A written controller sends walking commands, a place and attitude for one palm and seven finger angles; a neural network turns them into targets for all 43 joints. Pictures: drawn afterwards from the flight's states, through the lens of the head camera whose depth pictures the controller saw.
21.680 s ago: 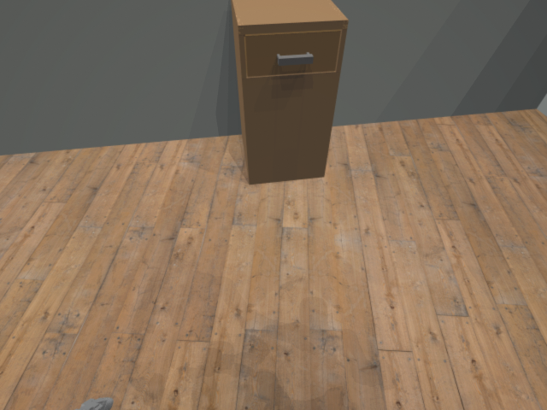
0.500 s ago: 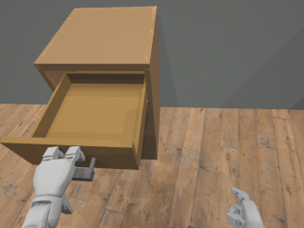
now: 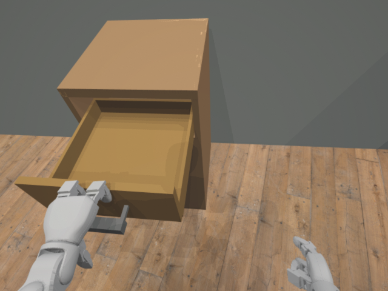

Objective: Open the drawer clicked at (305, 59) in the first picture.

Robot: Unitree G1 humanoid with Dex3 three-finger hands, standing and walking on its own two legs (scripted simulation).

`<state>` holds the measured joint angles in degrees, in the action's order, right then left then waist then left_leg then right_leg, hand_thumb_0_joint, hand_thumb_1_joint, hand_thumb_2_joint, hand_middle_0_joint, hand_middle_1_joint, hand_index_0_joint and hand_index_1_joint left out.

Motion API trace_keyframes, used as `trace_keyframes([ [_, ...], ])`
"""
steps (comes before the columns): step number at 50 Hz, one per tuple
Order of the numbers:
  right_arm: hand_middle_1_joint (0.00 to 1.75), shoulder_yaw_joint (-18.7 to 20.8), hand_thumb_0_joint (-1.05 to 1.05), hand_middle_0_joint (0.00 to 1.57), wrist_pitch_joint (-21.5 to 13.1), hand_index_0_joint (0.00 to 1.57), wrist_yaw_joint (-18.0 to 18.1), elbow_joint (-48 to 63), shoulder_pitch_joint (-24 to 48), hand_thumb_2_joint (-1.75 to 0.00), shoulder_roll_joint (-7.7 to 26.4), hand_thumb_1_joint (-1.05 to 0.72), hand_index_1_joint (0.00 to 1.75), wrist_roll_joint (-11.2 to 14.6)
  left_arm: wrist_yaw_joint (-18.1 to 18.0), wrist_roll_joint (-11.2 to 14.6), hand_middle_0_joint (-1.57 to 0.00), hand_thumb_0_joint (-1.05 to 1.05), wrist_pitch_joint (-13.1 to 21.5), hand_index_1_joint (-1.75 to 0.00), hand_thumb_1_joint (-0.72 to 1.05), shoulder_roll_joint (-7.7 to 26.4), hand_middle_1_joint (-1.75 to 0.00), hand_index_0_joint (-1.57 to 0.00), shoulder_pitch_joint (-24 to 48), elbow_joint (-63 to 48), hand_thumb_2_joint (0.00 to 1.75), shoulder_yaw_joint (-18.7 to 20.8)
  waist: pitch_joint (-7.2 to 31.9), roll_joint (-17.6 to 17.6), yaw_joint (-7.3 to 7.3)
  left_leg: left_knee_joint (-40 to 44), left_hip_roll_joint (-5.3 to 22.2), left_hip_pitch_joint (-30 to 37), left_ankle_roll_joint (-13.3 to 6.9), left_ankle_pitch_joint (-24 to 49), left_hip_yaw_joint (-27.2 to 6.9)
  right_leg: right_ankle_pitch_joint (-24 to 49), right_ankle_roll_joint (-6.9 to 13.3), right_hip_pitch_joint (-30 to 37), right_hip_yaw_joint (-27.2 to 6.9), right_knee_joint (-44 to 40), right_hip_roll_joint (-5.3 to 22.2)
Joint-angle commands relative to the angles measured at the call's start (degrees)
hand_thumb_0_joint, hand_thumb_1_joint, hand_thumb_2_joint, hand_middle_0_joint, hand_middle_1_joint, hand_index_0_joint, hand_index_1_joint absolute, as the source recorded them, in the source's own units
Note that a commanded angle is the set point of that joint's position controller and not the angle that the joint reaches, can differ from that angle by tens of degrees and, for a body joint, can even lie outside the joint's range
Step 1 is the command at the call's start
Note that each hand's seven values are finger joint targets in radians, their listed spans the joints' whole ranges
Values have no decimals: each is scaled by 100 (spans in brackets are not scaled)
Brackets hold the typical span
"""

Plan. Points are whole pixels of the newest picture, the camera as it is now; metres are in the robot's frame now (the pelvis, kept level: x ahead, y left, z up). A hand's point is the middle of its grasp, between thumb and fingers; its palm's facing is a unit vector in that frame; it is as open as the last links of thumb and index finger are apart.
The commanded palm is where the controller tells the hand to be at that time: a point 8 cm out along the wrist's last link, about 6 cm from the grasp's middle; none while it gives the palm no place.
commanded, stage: lift the hand off the handle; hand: left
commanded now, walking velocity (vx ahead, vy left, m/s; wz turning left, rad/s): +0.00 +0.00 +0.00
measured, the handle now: (99, 215) +0.27 +0.28 -0.05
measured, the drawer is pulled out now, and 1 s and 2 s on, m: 0.30 0.30 0.30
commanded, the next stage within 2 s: draw the hand back to the body in 0.94 s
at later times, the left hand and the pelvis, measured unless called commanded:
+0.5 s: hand (78, 204) +0.25 +0.26 +0.07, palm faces +0.01 -0.06 -1.00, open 13.8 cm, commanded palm +0.21 +0.27 +0.12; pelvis +0.00 +0.00 +0.02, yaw -1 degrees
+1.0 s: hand (65, 199) +0.24 +0.27 +0.10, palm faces +0.04 -0.07 -1.00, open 13.8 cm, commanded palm +0.21 +0.27 +0.15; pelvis +0.00 +0.02 +0.02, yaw -1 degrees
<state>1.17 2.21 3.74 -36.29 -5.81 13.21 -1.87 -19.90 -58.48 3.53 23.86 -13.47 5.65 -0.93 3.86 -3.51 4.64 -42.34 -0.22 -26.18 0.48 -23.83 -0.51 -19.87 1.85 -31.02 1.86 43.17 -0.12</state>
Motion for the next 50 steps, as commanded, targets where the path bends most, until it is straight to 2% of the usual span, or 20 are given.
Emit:
trace_keyframes([
  [1,30,180,0,20,-253,20,102,840,624,-90,567,-90,30,14,-364,81,-30,0,49,-120,-50,1393,-120,-30,1444,-1477,30,1081,1357,207,-94,610,-220,424,-170,1547,93,1348,11,1138,-214,-734,-55],
  [5,30,201,0,20,-288,20,81,839,623,-90,540,-90,30,25,-306,105,-30,0,111,-120,-50,1225,-120,-30,1607,-1691,30,870,1383,-80,-107,682,-216,638,-161,1617,99,1327,20,1097,-179,-779,-54],
  [9,30,208,0,20,-302,20,51,865,632,-90,540,-90,30,18,-253,154,-30,0,114,-120,-50,1213,-120,-30,1282,-1836,30,923,1426,70,-42,763,-205,702,-153,1779,103,1496,10,1276,-181,-826,-48],
  [12,30,164,0,20,-250,20,48,811,684,-90,553,-90,30,40,-179,132,-30,0,-25,-120,-50,1265,-120,-30,1449,-1586,30,904,1140,162,-75,861,-206,595,-157,1576,117,1322,-12,1263,-204,-948,-25],
  [13,30,172,0,20,-224,20,56,779,699,-90,558,-90,30,63,-122,124,-30,0,-133,-120,-50,1364,-120,-30,1261,-1291,30,1017,1053,257,6,927,-212,518,-157,1491,130,1259,-4,1351,-211,-993,-37],
  [15,30,140,0,20,-168,20,58,778,752,-90,576,-90,30,114,60,123,-30,0,-333,-120,-50,1349,-120,-30,1350,-1099,30,916,974,381,22,1040,-223,461,-165,1404,167,1208,-19,1485,-245,-1095,-27],
  [18,30,143,0,20,-138,20,25,895,799,-90,590,-90,30,139,397,285,-30,0,-475,-120,-50,1221,-120,-30,933,-1437,30,772,1204,203,146,1168,-217,717,-166,1774,193,1627,-7,1914,-254,-1129,-11],
  [22,30,69,0,20,-117,20,11,970,813,-90,622,-90,30,95,738,407,-30,0,-390,-120,-50,1328,-120,-30,796,-1720,30,872,897,380,121,1277,-199,708,-195,1743,180,1621,-48,1983,-261,-1259,19],
  [25,30,87,0,20,-125,20,-13,1004,798,-90,608,-90,30,75,748,411,-30,0,-173,-120,-50,1561,-120,-30,354,-2017,30,1246,869,242,232,1292,-210,781,-190,1853,172,1738,-17,2076,-295,-1286,9],
  [27,30,77,0,20,-126,20,-16,1003,804,-90,610,-90,30,70,690,448,-30,0,-62,-120,-50,1598,-120,-30,585,-2151,30,1314,704,179,149,1303,-210,790,-183,1778,162,1654,-29,1963,-330,-1358,29],
  [29,30,121,0,20,-144,20,-6,966,749,-90,595,-90,30,69,612,467,-30,0,27,-120,-50,1642,-120,-30,394,-2122,30,1478,838,256,186,1270,-221,869,-184,1847,165,1745,-31,2004,-338,-1363,13],
  [31,30,132,0,20,-158,20,-14,972,760,-90,610,-90,30,72,567,494,-30,0,79,-120,-50,1551,-120,-30,603,-2333,30,1375,830,51,114,1285,-222,995,-164,1910,142,1745,-7,1928,-346,-1426,8],
  [33,30,154,0,20,-172,20,9,870,765,-90,611,-90,30,86,550,509,-30,0,89,-120,-50,1590,-120,-30,827,-2123,30,1349,662,117,45,1312,-219,978,-167,1710,146,1461,-25,1749,-294,-1494,-9],
  [37,30,124,0,20,-219,20,9,894,759,-90,608,-90,30,69,657,511,-30,0,67,-120,-50,1388,-120,-30,1160,-2261,30,991,835,149,5,1384,-210,1135,-178,1797,115,1408,-50,1795,-172,-1517,16],
  [41,30,113,0,20,-174,20,16,861,837,-90,630,-90,30,66,812,487,-30,0,-35,-120,-50,1578,-120,-30,1225,-2296,30,1078,892,16,108,1533,-202,1261,-138,2024,83,1546,-2,2028,-157,-1589,-37],
  [44,30,73,0,20,-131,20,-18,869,796,-90,613,-90,30,79,906,477,-30,0,-134,-120,-50,1526,-120,-30,1095,-2107,30,1059,768,232,159,1642,-180,1165,-134,2096,92,1578,-14,2114,-68,-1590,-39],
  [45,30,86,0,20,-105,20,-33,864,810,-90,606,-90,30,87,933,472,-30,0,-176,-120,-50,1553,-120,-30,899,-2103,30,1129,797,206,205,1675,-170,1186,-118,2215,98,1681,0,2211,-63,-1591,-54],
  [46,30,69,0,20,-89,20,-69,909,873,-90,634,-90,30,97,972,485,-30,0,-206,-120,-50,1531,-120,-30,801,-2237,30,1126,807,-49,233,1720,-162,1242,-83,2327,75,1758,30,2289,-115,-1618,-65],
  [47,30,34,0,20,-92,20,-107,941,824,-90,580,-90,30,88,991,480,-30,0,-225,-120,-50,1356,-120,-30,728,-2320,30,971,859,29,242,1734,-136,1263,-92,2422,83,1747,14,2301,-26,-1577,-37],
  [50,30,50,0,20,-57,20,-123,933,802,-90,622,-90,30,94,1027,493,-30,0,-287,-120,-50,1387,-120,-30,775,-2305,30,1009,678,217,197,1793,-122,1236,-98,2376,86,1733,6,2258,-15,-1649,-76],
])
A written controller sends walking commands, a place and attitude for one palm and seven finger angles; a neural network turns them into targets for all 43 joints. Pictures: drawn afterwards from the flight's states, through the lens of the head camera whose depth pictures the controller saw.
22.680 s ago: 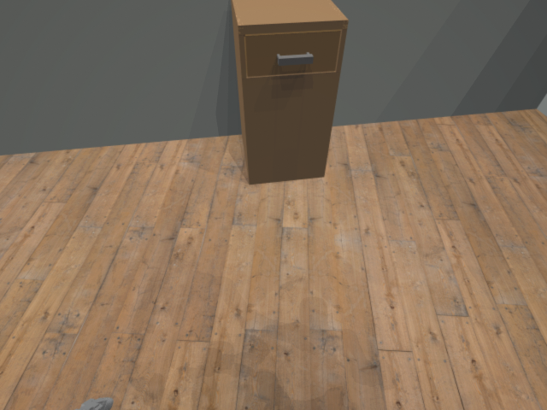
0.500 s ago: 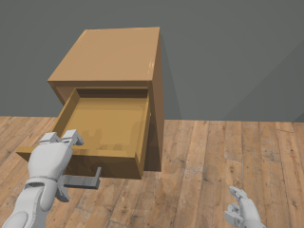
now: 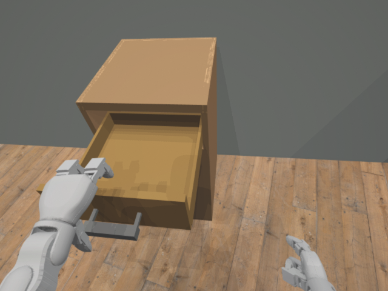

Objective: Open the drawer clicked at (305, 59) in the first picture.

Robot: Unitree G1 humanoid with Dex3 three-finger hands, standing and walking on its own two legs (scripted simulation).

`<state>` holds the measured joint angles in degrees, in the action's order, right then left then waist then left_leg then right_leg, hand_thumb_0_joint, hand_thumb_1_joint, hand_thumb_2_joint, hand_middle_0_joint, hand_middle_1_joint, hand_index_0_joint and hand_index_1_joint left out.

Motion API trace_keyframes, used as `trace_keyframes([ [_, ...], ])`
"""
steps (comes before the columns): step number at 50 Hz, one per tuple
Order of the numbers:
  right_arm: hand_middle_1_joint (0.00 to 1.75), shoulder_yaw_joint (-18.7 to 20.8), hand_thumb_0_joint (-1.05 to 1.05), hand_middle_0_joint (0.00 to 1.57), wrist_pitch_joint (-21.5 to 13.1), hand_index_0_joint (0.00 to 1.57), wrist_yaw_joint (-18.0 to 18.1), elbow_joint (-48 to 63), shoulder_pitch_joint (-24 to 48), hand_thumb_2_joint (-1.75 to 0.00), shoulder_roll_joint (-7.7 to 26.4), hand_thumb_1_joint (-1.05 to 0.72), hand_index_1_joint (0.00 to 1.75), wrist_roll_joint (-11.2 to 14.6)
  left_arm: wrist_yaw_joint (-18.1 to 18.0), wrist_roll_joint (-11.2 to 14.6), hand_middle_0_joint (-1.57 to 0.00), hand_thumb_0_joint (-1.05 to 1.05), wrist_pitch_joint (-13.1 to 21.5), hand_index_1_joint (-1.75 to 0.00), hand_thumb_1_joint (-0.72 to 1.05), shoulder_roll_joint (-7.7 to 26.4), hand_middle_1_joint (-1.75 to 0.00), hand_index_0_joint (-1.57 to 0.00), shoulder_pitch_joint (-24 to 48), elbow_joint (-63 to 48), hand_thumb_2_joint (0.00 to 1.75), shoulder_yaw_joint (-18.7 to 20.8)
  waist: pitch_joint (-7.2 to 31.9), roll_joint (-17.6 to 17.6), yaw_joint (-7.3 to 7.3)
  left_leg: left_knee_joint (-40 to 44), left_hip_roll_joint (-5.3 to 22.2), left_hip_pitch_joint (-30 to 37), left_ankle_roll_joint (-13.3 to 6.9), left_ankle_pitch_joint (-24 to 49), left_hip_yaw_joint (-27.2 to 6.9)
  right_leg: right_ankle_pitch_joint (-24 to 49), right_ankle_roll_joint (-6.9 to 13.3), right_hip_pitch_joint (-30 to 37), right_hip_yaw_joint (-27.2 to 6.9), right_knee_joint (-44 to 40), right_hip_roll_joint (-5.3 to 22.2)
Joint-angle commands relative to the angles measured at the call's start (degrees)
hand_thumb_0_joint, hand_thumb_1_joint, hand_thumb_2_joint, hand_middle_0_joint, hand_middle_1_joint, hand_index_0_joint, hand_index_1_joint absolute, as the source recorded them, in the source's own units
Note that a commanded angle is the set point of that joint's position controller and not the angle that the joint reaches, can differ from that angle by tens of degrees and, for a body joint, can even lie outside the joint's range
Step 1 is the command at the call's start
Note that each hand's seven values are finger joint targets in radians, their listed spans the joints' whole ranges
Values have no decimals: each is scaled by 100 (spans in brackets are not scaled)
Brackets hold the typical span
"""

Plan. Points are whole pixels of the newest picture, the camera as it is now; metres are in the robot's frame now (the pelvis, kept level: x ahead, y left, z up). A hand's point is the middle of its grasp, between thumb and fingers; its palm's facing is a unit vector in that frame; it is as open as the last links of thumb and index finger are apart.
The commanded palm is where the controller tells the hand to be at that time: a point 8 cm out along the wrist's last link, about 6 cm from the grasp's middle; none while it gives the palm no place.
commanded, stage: draw the hand back to the body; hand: left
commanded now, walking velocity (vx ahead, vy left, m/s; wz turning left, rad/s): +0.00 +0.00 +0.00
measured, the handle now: (113, 222) +0.27 +0.26 -0.08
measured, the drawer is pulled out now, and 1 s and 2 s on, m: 0.30 0.30 0.30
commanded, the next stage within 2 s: step back with the hand held close in 1.64 s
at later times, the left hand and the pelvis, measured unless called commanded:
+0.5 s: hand (75, 213) +0.21 +0.26 +0.09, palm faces +0.04 -0.07 -1.00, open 13.8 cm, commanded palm +0.18 +0.26 +0.14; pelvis +0.00 +0.00 +0.00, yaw +0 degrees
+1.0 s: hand (75, 199) +0.21 +0.23 +0.15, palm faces +0.40 -0.84 -0.38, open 12.5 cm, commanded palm +0.16 +0.26 +0.17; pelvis +0.02 -0.02 +0.01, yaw +1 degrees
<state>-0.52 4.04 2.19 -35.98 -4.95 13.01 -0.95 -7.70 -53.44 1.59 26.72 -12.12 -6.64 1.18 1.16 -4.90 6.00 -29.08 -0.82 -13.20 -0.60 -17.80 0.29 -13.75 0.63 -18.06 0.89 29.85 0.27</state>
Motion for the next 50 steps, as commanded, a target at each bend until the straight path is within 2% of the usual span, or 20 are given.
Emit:
trace_keyframes([
  [1,30,211,0,20,-223,20,24,906,776,-90,662,-90,30,16,-188,-18,-30,0,-118,-120,-50,1189,-120,-30,600,-1046,30,925,903,315,69,494,-47,-82,23,1702,8,1043,143,980,33,-366,-140],
  [2,30,174,0,20,-236,20,10,918,738,-90,630,-90,30,-4,-186,-63,-30,0,-105,-120,-50,1020,-120,-30,787,-1116,30,707,966,303,42,491,-57,-61,3,1663,17,977,129,951,82,-340,-96],
  [6,30,215,0,20,-265,20,3,957,810,-90,652,-90,30,2,-241,-68,-30,0,-50,-120,-50,1183,-120,-30,685,-1540,30,855,1117,-63,84,523,-37,113,39,1816,-27,1007,163,1062,26,-378,-137],
  [8,30,238,0,20,-285,20,-10,897,736,-90,619,-90,30,-7,-264,-40,-30,0,-25,-120,-50,1000,-120,-30,715,-1587,30,682,1011,39,26,530,-29,164,40,1866,-49,984,158,961,87,-400,-138],
  [11,30,235,0,20,-284,20,-29,928,793,-90,669,-90,30,8,-304,-48,-30,0,-69,-120,-50,1233,-120,-30,383,-1725,30,959,1150,11,93,522,-14,200,61,1979,-58,1121,166,1103,-2,-411,-158],
  [12,30,199,0,20,-282,20,-50,938,713,-90,617,-90,30,-12,-299,-76,-30,0,-83,-120,-50,1055,-120,-30,358,-1748,30,784,1149,180,70,493,-18,192,24,2011,-26,1131,138,1072,82,-380,-97],
  [17,30,171,0,20,-238,20,-68,969,787,-90,644,-90,30,34,-194,29,-30,0,-202,-120,-50,1052,-120,-30,255,-1797,30,788,848,239,47,595,-13,101,16,1789,-23,1000,126,1040,82,-458,-91],
  [20,30,212,0,20,-233,20,-40,1005,783,-90,687,-90,30,26,-166,74,-30,0,-197,-120,-50,1200,-120,-30,56,-2051,30,900,1062,109,101,601,-16,253,18,1921,-7,1152,117,1196,62,-485,-95],
  [23,30,198,0,20,-216,20,-23,958,807,-90,703,-90,30,36,-99,173,-30,0,-203,-120,-50,1319,-120,-30,-203,-1902,30,1089,791,293,70,599,-16,158,-12,1767,17,1162,115,1167,13,-560,-99],
  [26,30,167,0,20,-229,20,-14,1083,912,-90,740,-90,30,59,-100,219,-30,0,-189,-120,-50,1471,-120,-30,-445,-2145,30,1298,899,179,103,538,0,209,-4,1796,19,1284,102,1225,-91,-562,-93],
  [27,30,122,0,20,-223,20,-35,1092,815,-90,690,-90,30,36,-87,209,-30,0,-160,-120,-50,1310,-120,-30,-345,-2243,30,1117,857,125,69,532,-12,192,-16,1756,37,1196,86,1161,6,-545,-30],
  [29,30,158,0,20,-213,20,-2,1078,801,-90,721,-90,30,37,-64,298,-30,0,-124,-120,-50,1391,-120,-30,-466,-2141,30,1241,682,369,64,545,-24,152,-35,1622,47,1150,62,1111,0,-598,-50],
  [32,30,120,0,20,-228,20,8,1104,812,-90,707,-90,30,44,-34,329,-30,0,-74,-120,-50,1460,-120,-30,-415,-2207,30,1309,712,186,55,531,-14,187,-37,1463,41,930,63,1069,-14,-636,-12],
  [33,30,135,0,20,-626,20,141,1365,396,-90,238,-90,30,184,54,4569,-30,0,163,-118,-47,-583,-118,-30,-369,-2011,32,1150,242,788,-497,599,207,711,-166,1106,21,771,67,1245,238,-741,-134],
  [34,30,85,0,20,-907,20,222,1258,409,-90,441,-90,30,146,44,4797,-29,0,336,-115,-43,18,-115,-29,-546,-1975,33,1405,305,902,-366,672,240,705,-164,965,-4,568,27,1285,207,-737,-105],
  [35,30,56,0,20,-1028,20,346,1228,380,-90,441,-90,30,114,-5,5154,-29,0,518,-113,-40,291,-113,-29,-613,-2391,34,1797,482,829,-260,743,195,796,-151,1191,10,716,6,1474,199,-865,-62],
  [37,30,-9,0,20,-1308,20,440,1119,358,-90,429,-90,30,55,-59,5359,-29,0,736,-109,-32,396,-109,-29,-344,-2843,37,1938,506,270,-247,830,142,828,-94,1352,36,848,-1,1555,178,-926,32],
  [41,30,22,0,20,-1589,20,401,896,188,-90,417,-90,30,-6,-83,5470,-28,0,854,-100,-18,234,-100,-28,-754,-2677,43,2000,155,-99,-224,926,148,763,-9,1753,74,1204,49,1591,186,-1051,32],
  [47,30,81,0,20,-1720,20,279,834,195,-90,391,-90,30,-1,24,5573,-26,0,957,-86,2,39,-86,-26,-1061,-2745,52,1961,80,62,-245,967,166,667,5,1828,63,1337,36,1670,214,-1067,54],
  [50,30,130,0,20,-1735,20,249,842,193,-90,392,-90,30,9,52,5593,-25,0,1003,-80,13,59,-80,-25,-1242,-2903,57,2040,308,78,-219,908,166,718,-11,1997,84,1536,28,1754,189,-1004,58],
])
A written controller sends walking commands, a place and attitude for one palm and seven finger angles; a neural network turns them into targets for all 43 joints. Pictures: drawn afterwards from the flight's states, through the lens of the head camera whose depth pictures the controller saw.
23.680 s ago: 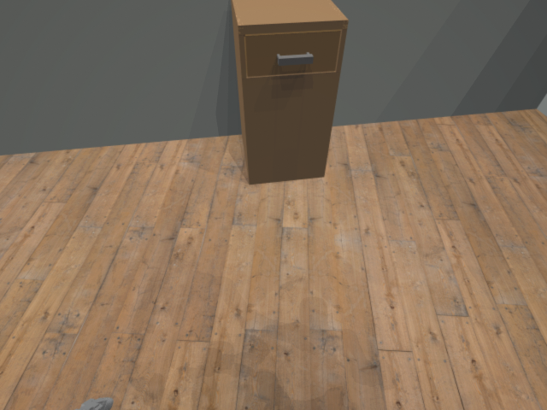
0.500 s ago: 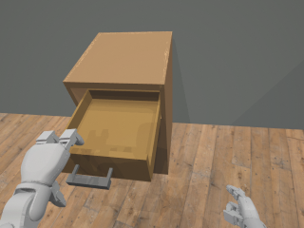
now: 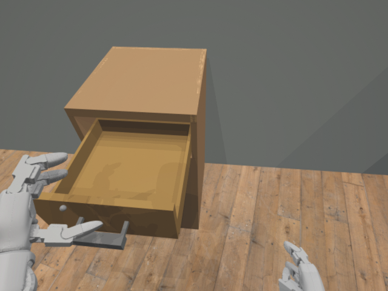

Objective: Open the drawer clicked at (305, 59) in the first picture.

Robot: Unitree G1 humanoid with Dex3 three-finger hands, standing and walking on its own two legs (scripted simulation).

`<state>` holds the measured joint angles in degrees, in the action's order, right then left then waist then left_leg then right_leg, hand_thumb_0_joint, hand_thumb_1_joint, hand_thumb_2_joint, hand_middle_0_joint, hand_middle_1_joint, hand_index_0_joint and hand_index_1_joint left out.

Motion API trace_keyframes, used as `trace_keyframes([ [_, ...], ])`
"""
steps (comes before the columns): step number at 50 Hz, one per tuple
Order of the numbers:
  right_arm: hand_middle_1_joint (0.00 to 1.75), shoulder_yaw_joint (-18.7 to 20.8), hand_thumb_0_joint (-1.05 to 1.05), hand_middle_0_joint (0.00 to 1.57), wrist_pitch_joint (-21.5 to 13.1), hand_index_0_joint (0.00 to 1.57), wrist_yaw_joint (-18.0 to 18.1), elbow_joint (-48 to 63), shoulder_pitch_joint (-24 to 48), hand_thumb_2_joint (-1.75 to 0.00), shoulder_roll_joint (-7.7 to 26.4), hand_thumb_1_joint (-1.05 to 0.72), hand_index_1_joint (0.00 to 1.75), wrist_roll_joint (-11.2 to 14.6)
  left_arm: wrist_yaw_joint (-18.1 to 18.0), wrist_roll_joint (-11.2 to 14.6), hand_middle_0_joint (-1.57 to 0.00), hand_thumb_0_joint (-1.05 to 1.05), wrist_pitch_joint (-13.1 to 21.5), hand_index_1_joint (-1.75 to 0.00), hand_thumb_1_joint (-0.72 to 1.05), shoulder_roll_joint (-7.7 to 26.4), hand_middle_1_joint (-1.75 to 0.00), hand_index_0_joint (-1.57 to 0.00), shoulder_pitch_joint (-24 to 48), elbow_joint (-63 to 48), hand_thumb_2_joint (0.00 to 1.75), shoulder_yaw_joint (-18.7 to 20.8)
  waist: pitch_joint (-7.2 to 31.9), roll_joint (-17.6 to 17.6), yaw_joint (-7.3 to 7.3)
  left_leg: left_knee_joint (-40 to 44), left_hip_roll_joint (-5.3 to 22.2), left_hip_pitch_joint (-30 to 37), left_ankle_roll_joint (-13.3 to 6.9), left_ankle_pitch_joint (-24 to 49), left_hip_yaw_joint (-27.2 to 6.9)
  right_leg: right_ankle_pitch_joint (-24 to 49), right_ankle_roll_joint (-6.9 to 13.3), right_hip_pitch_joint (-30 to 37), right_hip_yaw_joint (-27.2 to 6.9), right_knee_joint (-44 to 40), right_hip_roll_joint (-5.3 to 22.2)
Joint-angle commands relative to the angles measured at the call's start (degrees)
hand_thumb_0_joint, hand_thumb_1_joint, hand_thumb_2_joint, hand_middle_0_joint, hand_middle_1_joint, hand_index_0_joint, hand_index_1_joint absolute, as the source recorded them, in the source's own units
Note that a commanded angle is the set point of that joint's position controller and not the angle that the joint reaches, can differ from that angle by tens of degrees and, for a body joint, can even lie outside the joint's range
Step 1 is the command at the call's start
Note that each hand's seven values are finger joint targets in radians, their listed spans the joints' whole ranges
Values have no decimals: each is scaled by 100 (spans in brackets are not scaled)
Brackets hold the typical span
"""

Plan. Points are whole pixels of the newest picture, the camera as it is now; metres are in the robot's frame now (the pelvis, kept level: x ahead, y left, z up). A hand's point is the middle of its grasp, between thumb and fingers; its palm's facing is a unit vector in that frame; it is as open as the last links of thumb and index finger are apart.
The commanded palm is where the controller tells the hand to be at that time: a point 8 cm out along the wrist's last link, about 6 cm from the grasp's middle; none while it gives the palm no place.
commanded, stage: draw the hand back to the body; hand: left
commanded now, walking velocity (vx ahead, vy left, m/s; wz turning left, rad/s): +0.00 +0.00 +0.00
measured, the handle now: (100, 230) +0.26 +0.27 -0.09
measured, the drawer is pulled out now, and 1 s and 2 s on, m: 0.30 0.30 0.30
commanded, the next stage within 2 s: step back with the hand held close in 0.64 s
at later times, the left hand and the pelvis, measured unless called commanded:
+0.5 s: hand (48, 218) +0.17 +0.24 +0.16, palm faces +0.41 -0.82 -0.40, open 8.2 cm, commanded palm +0.12 +0.28 +0.17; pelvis +0.00 +0.00 +0.00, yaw +0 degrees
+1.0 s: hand (46, 219) +0.17 +0.25 +0.15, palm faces +0.32 -0.82 -0.48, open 7.4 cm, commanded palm +0.11 +0.30 +0.17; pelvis -0.02 +0.01 +0.00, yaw +1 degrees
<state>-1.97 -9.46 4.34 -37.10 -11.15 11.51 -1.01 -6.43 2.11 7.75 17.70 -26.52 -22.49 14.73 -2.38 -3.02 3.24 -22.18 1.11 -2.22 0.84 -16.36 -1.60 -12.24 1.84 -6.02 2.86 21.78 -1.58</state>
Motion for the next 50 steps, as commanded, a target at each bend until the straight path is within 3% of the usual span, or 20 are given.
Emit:
trace_keyframes([
  [1,30,299,0,20,-391,20,24,917,830,-90,544,-90,30,25,-60,46,-25,0,383,-77,17,934,-77,-25,122,-1227,58,680,561,21,31,201,-17,-400,-146,1809,269,1359,-95,454,-23,-267,220],
  [5,30,338,0,20,-373,20,28,938,824,-90,547,-90,30,53,-60,66,-24,0,432,-68,31,967,-68,-24,24,-1355,64,769,680,161,29,193,-10,-420,-166,1776,267,1357,-115,472,-8,-196,241],
  [10,30,365,0,20,-369,20,36,945,827,-90,517,-90,30,79,-74,73,-23,0,469,-57,48,1006,-57,-23,-127,-1493,72,853,814,71,37,146,-13,-361,-163,1842,278,1444,-119,451,-19,-163,259],
  [12,30,358,0,20,-363,20,33,930,839,-90,504,-90,30,94,-66,74,-22,0,460,-52,55,957,-52,-22,-108,-1450,75,799,591,-22,-4,167,-4,-417,-138,1688,279,1278,-120,304,-3,-214,262],
  [14,30,359,0,20,-368,20,34,970,854,-90,518,-90,30,110,-67,82,-22,0,469,-48,62,965,-48,-22,-89,-1535,78,812,599,32,13,188,-5,-450,-145,1609,234,1150,-113,291,4,-194,247],
  [16,30,359,0,20,-389,20,33,975,870,-90,505,-90,30,107,-74,62,-22,0,480,-43,69,1016,-43,-22,-65,-1615,81,857,560,-150,20,181,-23,-427,-129,1519,244,1043,-99,215,-35,-266,238],
  [18,30,343,0,20,-383,20,34,970,857,-90,485,-90,30,114,-77,85,-21,0,478,-39,76,939,-39,-21,-122,-1477,84,826,459,55,12,206,-8,-506,-135,1375,205,871,-104,174,3,-246,242],
  [22,30,340,0,20,-382,20,42,979,885,-90,488,-90,30,116,-67,96,-20,0,460,-30,90,947,-30,-20,-15,-1380,90,818,347,85,-5,202,-9,-555,-151,1170,207,679,-118,83,-44,-316,268],
  [24,30,337,0,20,-387,20,37,1008,870,-90,492,-90,30,116,-71,89,-20,0,476,-30,90,942,-30,-20,-2,-1453,90,816,471,125,11,215,-8,-534,-159,1210,172,685,-105,150,-21,-268,264],
  [26,30,331,0,20,-407,20,39,983,893,-90,487,-90,30,108,-78,66,-20,0,457,-30,90,962,-30,-20,28,-1483,90,824,468,-196,13,190,-32,-497,-145,1255,208,753,-91,120,-53,-298,264],
  [29,30,327,0,20,-425,20,24,1013,861,-90,483,-90,30,113,-88,78,-20,0,459,-30,90,920,-30,-20,-25,-1552,90,785,574,17,13,192,-6,-508,-144,1314,164,786,-98,191,-6,-206,266],
  [32,30,316,0,20,-452,20,18,994,855,-90,485,-90,30,107,-102,57,-20,0,452,-30,90,982,-30,-20,11,-1636,90,823,550,-196,13,190,-6,-509,-115,1375,173,852,-90,187,0,-190,280],
  [35,30,326,0,20,-454,20,10,997,840,-90,479,-90,30,115,-110,61,-20,0,445,-30,90,948,-30,-20,-104,-1553,90,839,588,-13,33,186,-3,-538,-124,1437,152,895,-89,213,21,-141,266],
  [37,30,323,0,20,-452,20,15,990,865,-90,481,-90,30,116,-105,68,-20,0,435,-30,90,963,-30,-20,-47,-1552,90,831,504,-97,16,205,1,-564,-112,1383,151,864,-89,179,12,-171,287],
  [38,30,321,0,20,-261,20,20,1215,644,-90,693,-90,30,155,-154,60,-20,0,700,-30,90,1582,-30,-20,587,-2117,90,1567,-146,180,-237,44,63,-1097,-212,972,-116,1013,-90,-359,-500,-450,523],
  [39,30,338,0,20,-155,20,14,1082,694,-90,616,-90,30,115,-93,8,-20,0,720,-30,90,1184,-30,-20,103,-1589,90,1282,-19,580,-283,-95,28,-1053,-249,748,-153,868,-70,-448,-529,-535,639],
  [40,30,371,0,20,-85,20,-10,1154,745,-90,640,-90,30,150,-61,7,-20,0,709,-30,90,1041,-30,-20,-234,-1501,90,1154,175,621,-290,-234,-2,-947,-272,718,-108,842,-37,-509,-655,-558,735],
  [41,30,384,0,20,-51,20,-11,1230,783,-90,652,-90,30,138,-47,-4,-20,0,765,-30,90,1055,-30,-20,-252,-1742,90,1148,269,357,-295,-258,-30,-954,-256,794,-82,1003,6,-519,-643,-521,777],
  [43,30,417,0,20,37,20,-30,1236,722,-90,674,-90,30,144,-57,-1,-20,0,791,-30,90,991,-30,-20,-661,-1717,90,1108,720,211,-295,-236,42,-974,-263,1106,-88,1276,-1,-206,-562,-272,800],
  [50,30,554,0,20,248,20,5,1422,739,-90,689,-90,30,185,-129,54,-20,0,770,-30,90,1227,-30,-20,-1162,-2174,90,1343,1390,247,-304,-348,239,-1161,-167,2550,-219,2436,-49,197,-286,429,718],
])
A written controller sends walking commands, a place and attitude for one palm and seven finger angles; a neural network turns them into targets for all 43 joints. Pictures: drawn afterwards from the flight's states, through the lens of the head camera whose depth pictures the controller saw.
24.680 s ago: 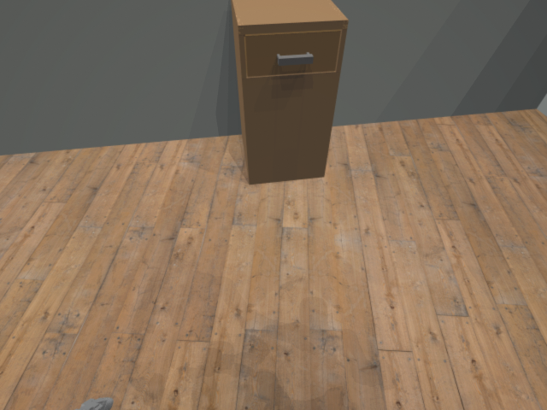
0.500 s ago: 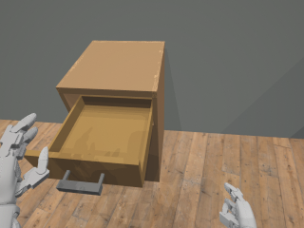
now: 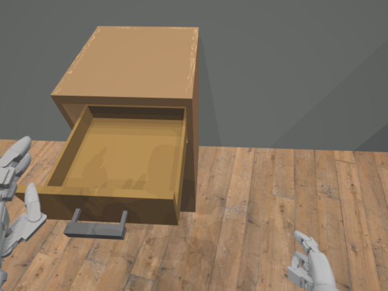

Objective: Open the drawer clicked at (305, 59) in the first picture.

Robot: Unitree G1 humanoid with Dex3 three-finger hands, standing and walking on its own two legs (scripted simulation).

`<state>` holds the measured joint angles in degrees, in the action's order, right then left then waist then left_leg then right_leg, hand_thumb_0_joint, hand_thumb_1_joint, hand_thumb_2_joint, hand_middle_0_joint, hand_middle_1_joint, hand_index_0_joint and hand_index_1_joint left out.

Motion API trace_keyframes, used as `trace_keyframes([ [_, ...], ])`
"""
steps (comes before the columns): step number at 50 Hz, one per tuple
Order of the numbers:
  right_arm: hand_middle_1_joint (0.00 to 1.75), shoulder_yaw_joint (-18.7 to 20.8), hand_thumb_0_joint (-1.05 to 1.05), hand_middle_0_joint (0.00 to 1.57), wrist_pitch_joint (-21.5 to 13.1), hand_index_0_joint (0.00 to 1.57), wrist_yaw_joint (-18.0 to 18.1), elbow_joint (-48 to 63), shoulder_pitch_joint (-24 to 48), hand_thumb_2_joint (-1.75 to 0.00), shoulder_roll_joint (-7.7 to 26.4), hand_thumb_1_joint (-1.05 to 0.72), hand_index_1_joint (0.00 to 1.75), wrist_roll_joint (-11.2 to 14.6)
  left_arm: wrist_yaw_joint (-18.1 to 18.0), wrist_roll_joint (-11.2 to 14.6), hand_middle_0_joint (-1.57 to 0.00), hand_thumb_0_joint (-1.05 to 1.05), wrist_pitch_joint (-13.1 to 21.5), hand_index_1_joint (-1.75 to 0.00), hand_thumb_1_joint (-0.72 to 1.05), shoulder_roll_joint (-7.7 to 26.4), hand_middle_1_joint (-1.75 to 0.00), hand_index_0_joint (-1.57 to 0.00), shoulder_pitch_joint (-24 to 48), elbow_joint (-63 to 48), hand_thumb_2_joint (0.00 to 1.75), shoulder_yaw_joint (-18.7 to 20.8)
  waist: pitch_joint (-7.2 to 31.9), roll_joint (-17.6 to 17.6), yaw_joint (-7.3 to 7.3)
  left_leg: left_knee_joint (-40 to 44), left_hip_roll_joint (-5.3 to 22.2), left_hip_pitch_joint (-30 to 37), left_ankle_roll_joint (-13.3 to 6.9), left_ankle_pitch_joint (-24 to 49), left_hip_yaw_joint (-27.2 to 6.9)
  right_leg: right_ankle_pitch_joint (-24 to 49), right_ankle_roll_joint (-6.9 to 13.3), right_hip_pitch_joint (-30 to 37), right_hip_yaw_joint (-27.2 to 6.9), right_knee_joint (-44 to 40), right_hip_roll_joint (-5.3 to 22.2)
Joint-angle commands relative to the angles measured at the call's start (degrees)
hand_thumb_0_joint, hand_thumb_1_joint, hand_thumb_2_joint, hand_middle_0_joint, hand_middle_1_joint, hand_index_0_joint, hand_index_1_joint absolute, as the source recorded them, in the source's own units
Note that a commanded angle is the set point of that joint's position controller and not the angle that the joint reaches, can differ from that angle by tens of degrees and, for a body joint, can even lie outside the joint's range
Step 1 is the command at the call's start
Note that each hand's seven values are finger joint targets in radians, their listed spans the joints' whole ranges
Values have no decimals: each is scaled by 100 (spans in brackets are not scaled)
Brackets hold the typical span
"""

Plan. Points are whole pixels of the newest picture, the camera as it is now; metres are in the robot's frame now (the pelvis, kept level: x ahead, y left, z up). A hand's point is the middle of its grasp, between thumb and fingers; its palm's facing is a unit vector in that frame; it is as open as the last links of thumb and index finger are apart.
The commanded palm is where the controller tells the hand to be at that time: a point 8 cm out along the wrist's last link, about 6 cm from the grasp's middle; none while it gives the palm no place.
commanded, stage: step back with the hand held close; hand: left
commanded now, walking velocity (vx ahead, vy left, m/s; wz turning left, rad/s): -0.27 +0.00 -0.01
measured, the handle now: (98, 221) +0.28 +0.26 -0.08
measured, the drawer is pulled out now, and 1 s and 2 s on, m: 0.30 0.30 0.30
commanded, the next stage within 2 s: stop stepping back and stand still in 0.98 s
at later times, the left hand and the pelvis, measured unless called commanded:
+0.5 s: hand (9, 273) +0.13 +0.24 +0.15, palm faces +0.41 -0.82 -0.40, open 7.4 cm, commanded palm +0.06 +0.29 +0.17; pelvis -0.07 +0.00 -0.02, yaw +1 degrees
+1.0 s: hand out of the picture +0.05 +0.19 +0.15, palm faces +0.28 -0.83 -0.49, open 7.4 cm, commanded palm -0.02 +0.24 +0.17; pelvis -0.15 -0.04 +0.00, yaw +0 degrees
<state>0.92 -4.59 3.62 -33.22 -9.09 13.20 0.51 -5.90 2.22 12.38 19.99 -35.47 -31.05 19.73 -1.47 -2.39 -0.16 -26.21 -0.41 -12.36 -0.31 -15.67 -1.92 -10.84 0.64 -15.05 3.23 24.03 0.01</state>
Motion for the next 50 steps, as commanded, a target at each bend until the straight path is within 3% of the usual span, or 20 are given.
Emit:
trace_keyframes([
  [1,30,265,0,20,-234,20,99,1035,570,-90,526,-90,30,23,-193,50,-20,0,294,-30,90,1071,-30,-20,-260,-1391,90,905,1307,-4,42,24,385,-177,-18,2621,-205,2378,101,1054,-336,252,576],
  [7,30,270,0,20,-247,20,135,1110,500,-90,528,-90,30,-23,-281,40,-20,0,288,-30,90,1074,-30,-20,-354,-1666,90,931,1125,-139,41,156,564,-774,-54,2092,-495,1567,86,913,-285,553,462],
  [15,30,224,0,20,-436,20,201,1045,304,-90,563,-90,30,-214,-488,-106,-20,0,307,-30,90,864,-30,-20,-197,-1698,90,824,720,-408,-42,355,844,-2114,-302,246,-772,176,36,857,-415,1061,271],
  [20,30,251,0,20,-408,20,203,914,102,-90,576,-90,30,-220,-593,-122,-20,0,321,-30,90,877,-30,-20,44,-1641,90,749,680,554,-147,-1257,-5,-1001,-64,-1230,-295,-1229,521,-822,-1538,-623,1180],
  [22,30,217,0,20,-311,20,240,752,72,-90,559,-90,30,-291,-633,-139,-20,0,287,-30,90,864,-30,-20,129,-1685,90,684,830,938,-155,-1436,5,-342,-61,-982,-230,-1242,611,-1188,-1376,-741,1395],
  [24,30,156,0,20,-334,20,254,784,232,-90,570,-90,30,-288,-627,-161,-20,0,266,-30,90,879,-30,-20,126,-1726,90,704,631,20,-140,-293,396,-537,-205,-540,-613,-1005,313,-1097,-877,-18,819],
  [26,30,146,0,20,-503,20,291,853,409,-90,575,-90,30,-296,-680,-202,-20,0,323,-30,90,999,-30,-20,180,-1909,90,846,488,-1292,-82,1200,1520,-2070,-518,-459,-1697,-1250,-72,-29,-227,1764,-141],
  [27,30,162,0,20,-600,20,304,827,279,-90,494,-90,30,-399,-701,-208,-20,0,353,-30,90,890,-30,-20,110,-1813,90,816,502,-1357,-114,1532,1767,-2661,-697,-810,-2012,-1653,-79,324,-377,2746,-355],
  [29,30,227,0,20,-671,20,237,684,100,-90,462,-90,30,-408,-701,-111,-20,0,327,-30,90,914,-30,-20,-137,-1766,90,803,560,-929,-71,816,1545,-1700,-827,985,-1496,-1939,-67,-340,-501,2968,-349],
  [32,30,189,0,20,-780,20,72,546,237,-90,503,-90,30,-221,-571,44,-20,0,254,-30,90,885,-30,-20,-239,-1783,90,679,948,-922,-4,324,1419,-164,-703,2685,-1224,-1346,-123,-528,-387,1492,-153],
  [34,30,146,0,20,-806,20,-12,542,421,-90,587,-90,30,-126,-428,98,-20,0,286,-30,90,1000,-30,-20,-14,-1831,90,719,813,-989,33,356,1409,-457,-609,1933,-1166,-725,-88,55,-408,627,-26],
  [36,30,143,0,20,-752,20,-36,527,499,-90,625,-90,30,-83,-359,91,-20,0,323,-30,90,1188,-30,-20,-98,-1606,90,926,684,-551,87,105,1234,-890,-442,1220,-925,253,-44,628,-381,-289,150],
  [37,30,144,0,20,-726,20,-65,566,482,-90,605,-90,30,-25,-317,101,-20,0,382,-30,90,1234,-30,-20,87,-1635,90,932,634,1,52,-298,921,-1012,-260,616,-564,824,96,619,-577,-549,503],
  [38,30,262,0,20,-716,20,-82,635,343,-90,532,-90,30,118,-294,127,-20,0,330,-30,90,1128,-30,-20,-70,-1282,90,845,881,1133,-2,-1320,219,-1064,62,-377,89,913,521,334,-1528,-772,1340],
  [39,30,380,0,20,-650,20,-90,677,432,-90,569,-90,30,207,-319,145,-20,0,289,-30,90,1170,-30,-20,-155,-1193,90,851,877,1628,89,-3003,-218,-1257,140,-991,110,1128,949,-179,-2420,-1083,2186],
  [40,30,337,0,20,-560,20,-92,581,486,-90,437,-90,30,114,-349,149,-20,0,272,-30,90,1177,-30,-20,-316,-1098,90,932,954,1324,33,-3866,-146,-1575,185,-1198,-131,1905,1143,-9,-2148,-832,2302],
  [41,30,217,0,20,-456,20,-103,586,511,-90,250,-90,30,30,-355,106,-20,0,278,-30,90,1094,-30,-20,-471,-974,90,985,1098,986,-11,-3997,-66,-1852,240,-1228,-182,2738,1225,291,-1805,-466,2134],
  [44,30,26,0,20,-264,20,100,712,765,-90,90,-90,30,-25,-440,-35,-20,0,323,-30,90,1054,-30,-20,-331,-1091,90,945,962,1074,-72,-2800,92,-1555,232,-1361,108,3924,856,539,-1165,-203,1625],
  [47,30,4,0,20,-150,20,160,736,606,-90,210,-90,30,-89,-474,-90,-20,0,257,-30,90,1040,-30,-20,-256,-1416,90,838,1123,976,-105,-1030,26,-1205,146,-1021,391,3732,644,1028,-1043,-110,1412],
  [50,30,206,0,20,-91,20,155,715,286,-90,397,-90,30,-51,-453,-32,-20,0,305,-30,90,1146,-30,-20,-345,-1829,90,818,1303,429,-156,760,276,-284,21,739,351,2821,192,912,-739,292,1001],
])
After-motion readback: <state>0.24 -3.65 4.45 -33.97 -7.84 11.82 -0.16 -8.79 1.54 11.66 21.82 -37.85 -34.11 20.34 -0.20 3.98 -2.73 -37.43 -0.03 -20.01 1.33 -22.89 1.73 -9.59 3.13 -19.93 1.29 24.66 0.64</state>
